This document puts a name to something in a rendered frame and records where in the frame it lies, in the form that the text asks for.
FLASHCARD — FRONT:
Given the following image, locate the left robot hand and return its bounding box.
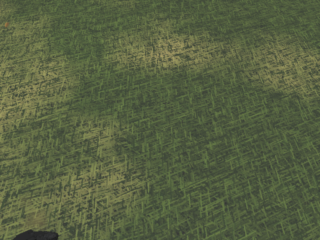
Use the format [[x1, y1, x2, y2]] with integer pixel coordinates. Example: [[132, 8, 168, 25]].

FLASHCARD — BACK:
[[12, 229, 59, 240]]

